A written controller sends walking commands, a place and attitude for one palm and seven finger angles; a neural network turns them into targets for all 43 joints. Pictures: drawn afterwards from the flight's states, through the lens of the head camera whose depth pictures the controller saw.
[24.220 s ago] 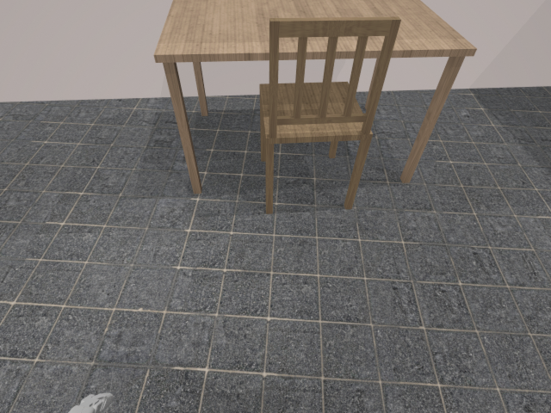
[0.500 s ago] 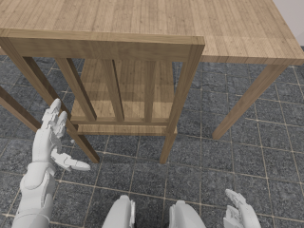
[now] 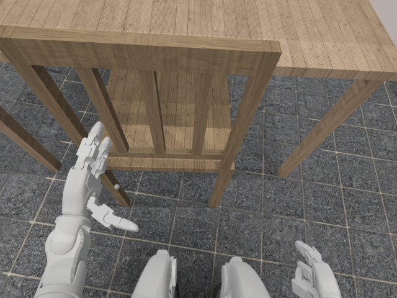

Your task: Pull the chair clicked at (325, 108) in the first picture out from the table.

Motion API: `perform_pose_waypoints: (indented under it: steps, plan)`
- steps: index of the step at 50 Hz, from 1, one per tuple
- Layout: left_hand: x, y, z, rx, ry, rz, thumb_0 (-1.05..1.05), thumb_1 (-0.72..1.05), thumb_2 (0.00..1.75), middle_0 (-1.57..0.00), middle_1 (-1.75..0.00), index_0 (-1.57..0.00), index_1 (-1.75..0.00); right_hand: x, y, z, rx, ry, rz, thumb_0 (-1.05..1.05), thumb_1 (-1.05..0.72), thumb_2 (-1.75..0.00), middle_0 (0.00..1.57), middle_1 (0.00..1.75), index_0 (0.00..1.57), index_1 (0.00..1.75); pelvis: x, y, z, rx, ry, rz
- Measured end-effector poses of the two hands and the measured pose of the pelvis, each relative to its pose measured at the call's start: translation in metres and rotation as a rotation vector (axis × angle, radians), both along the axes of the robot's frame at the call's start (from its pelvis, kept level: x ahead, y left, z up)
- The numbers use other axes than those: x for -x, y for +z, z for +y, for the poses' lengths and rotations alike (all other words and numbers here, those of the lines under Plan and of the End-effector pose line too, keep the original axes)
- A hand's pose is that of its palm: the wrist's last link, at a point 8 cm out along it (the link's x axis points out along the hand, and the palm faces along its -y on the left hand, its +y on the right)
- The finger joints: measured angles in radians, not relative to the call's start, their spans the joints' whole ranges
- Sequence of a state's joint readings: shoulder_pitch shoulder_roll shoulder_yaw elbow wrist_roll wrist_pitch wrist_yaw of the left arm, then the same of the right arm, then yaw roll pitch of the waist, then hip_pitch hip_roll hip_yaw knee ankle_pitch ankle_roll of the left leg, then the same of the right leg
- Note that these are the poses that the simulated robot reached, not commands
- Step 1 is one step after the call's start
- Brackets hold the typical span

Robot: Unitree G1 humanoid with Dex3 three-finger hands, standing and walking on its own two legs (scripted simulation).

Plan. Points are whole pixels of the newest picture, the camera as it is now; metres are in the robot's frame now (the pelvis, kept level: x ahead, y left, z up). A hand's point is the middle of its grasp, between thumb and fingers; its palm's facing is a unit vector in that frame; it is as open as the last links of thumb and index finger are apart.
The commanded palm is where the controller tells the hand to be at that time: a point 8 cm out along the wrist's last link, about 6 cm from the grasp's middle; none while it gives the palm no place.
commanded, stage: push the fingers through the gap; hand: left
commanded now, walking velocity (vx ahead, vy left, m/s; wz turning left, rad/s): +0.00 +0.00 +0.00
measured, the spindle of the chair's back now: (155, 118) +0.47 +0.11 +0.02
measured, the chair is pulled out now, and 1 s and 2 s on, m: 0.00 0.00 0.00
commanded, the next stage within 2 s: hook a spindle and tug to test in 1.42 s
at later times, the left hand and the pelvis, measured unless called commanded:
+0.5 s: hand (112, 155) +0.38 +0.19 +0.01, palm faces +0.03 -1.00 -0.04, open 17.0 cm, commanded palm +0.36 +0.23 +0.01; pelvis +0.00 +0.00 -0.01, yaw +0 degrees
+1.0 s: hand (116, 140) +0.41 +0.19 +0.02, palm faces +0.03 -1.00 -0.01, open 17.0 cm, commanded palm +0.40 +0.24 +0.02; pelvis +0.00 +0.00 +0.00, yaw -1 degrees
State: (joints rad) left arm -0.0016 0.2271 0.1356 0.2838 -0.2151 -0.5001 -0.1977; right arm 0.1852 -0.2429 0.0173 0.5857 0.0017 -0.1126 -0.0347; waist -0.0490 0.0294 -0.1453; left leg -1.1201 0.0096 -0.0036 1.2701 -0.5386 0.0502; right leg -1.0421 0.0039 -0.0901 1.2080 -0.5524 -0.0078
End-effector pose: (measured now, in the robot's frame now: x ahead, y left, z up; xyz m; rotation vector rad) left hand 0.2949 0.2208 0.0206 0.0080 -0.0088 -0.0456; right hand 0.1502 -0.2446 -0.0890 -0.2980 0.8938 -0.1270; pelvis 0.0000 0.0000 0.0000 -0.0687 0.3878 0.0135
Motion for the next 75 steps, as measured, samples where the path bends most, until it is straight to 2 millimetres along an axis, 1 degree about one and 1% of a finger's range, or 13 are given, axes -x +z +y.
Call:
perform_pose_waypoints:
  steps: [3, 7, 11, 16, 20, 25, 31, 35, 40, 48, 56, 66, 75]
  plan:
    - [-0.016, 0.012, 0.01, -0.029, 0.062, -0.086, -0.02, -0.5, 0.3, -0.07, -0.08, -0.06, -0.08, 0.004, -0.005, 0.001, -0.005, 0.01, 0.019, 0.01, -0.91, -0.9, 0.2, 0.3, 0.21, 0.3, 0.002, -0.003, 0.0, -0.002, 0.002, 0.007]
    - [-0.036, -0.008, 0.025, -0.033, 0.103, 0.017, -0.01, -0.5, 0.3, -0.07, -0.08, -0.06, -0.08, 0.01, -0.013, 0.001, -0.023, 0.001, 0.052, 0.01, -0.91, -0.9, 0.2, 0.3, 0.21, 0.3, 0.005, -0.008, -0.001, 0.0, 0.003, 0.013]
    - [-0.035, -0.022, 0.017, -0.02, 0.043, 0.126, -0.01, -0.5, 0.3, -0.06, -0.08, -0.06, -0.08, 0.019, -0.012, 0.001, -0.03, -0.032, 0.071, 0.01, -0.91, -0.9, 0.2, 0.3, 0.21, 0.3, 0.005, -0.005, 0.001, 0.003, -0.003, 0.011]
    - [-0.032, -0.004, 0.011, -0.005, 0.072, 0.05, -0.02, -0.5, 0.3, -0.06, -0.08, -0.02, -0.06, 0.029, -0.007, 0.0, -0.017, -0.044, 0.093, 0.01, -0.91, -0.9, 0.2, 0.3, 0.21, 0.3, 0.001, 0.002, 0.003, -0.002, -0.009, 0.007]
    - [-0.047, 0.005, 0.018, -0.034, 0.102, -0.034, -0.02, -0.5, 0.3, -0.06, -0.08, -0.03, -0.07, 0.033, -0.01, -0.003, -0.005, -0.033, 0.117, 0.01, -0.91, -0.9, 0.2, 0.3, 0.21, 0.3, 0.001, -0.001, 0.001, -0.002, -0.004, 0.012]
    - [-0.066, -0.011, 0.023, -0.036, 0.072, 0.047, -0.01, -0.5, 0.3, -0.06, -0.08, -0.04, -0.08, 0.038, -0.013, -0.009, 0.0, -0.053, 0.139, 0.01, -0.91, -0.9, 0.2, 0.3, 0.21, 0.3, 0.003, -0.005, 0.0, 0.004, -0.002, 0.018]
    - [-0.069, -0.008, 0.012, -0.01, 0.043, 0.059, -0.02, -0.5, 0.3, -0.06, -0.08, -0.05, -0.08, 0.044, -0.009, -0.011, 0.003, -0.08, 0.156, 0.01, -0.91, -0.9, 0.2, 0.3, 0.21, 0.3, 0.001, 0.001, 0.001, 0.001, -0.013, 0.017]
    - [-0.077, 0.001, 0.018, -0.015, 0.092, 0.005, -0.02, -0.5, 0.3, -0.06, -0.08, -0.06, -0.08, 0.047, -0.009, -0.01, 0.005, -0.077, 0.17, 0.01, -0.91, -0.9, 0.2, 0.3, 0.21, 0.3, -0.001, 0.002, 0.0, -0.003, -0.014, 0.019]
    - [-0.089, -0.003, 0.028, -0.033, 0.103, 0.022, -0.01, -0.5, 0.3, -0.06, -0.08, -0.06, -0.08, 0.052, -0.013, -0.011, -0.001, -0.08, 0.192, 0.0, -0.91, -0.9, 0.2, 0.3, 0.21, 0.3, 0.0, -0.002, -0.001, 0.0, -0.011, 0.025]
    - [-0.092, -0.005, 0.018, -0.008, 0.055, 0.037, -0.02, -0.5, 0.3, -0.06, -0.08, -0.06, -0.08, 0.06, -0.012, -0.01, 0.003, -0.099, 0.22, 0.0, -0.91, -0.9, 0.2, 0.3, 0.21, 0.3, 0.001, 0.001, 0.002, 0.004, -0.014, 0.025]
    - [-0.113, -0.002, 0.027, -0.027, 0.094, 0.01, -0.02, -0.5, 0.3, -0.06, -0.08, -0.06, -0.08, 0.072, -0.016, -0.01, 0.012, -0.103, 0.25, 0.0, -0.91, -0.9, 0.2, 0.3, 0.21, 0.3, 0.004, -0.004, 0.004, 0.007, -0.013, 0.037]
    - [-0.107, -0.01, 0.014, -0.01, 0.066, 0.06, -0.01, -0.5, 0.3, -0.06, -0.08, -0.06, -0.08, 0.082, -0.014, -0.005, -0.01, -0.125, 0.285, 0.0, -0.91, -0.9, 0.2, 0.3, 0.21, 0.3, 0.002, 0.001, 0.007, 0.004, -0.019, 0.034]
    - [-0.111, 0.001, 0.019, -0.035, 0.088, -0.006, -0.02, -0.5, 0.3, -0.06, -0.08, -0.06, -0.08, 0.079, -0.015, -0.006, -0.007, -0.116, 0.28, 0.0, -0.91, -0.9, 0.2, 0.3, 0.21, 0.3, 0.002, 0.0, 0.006, 0.005, -0.018, 0.032]
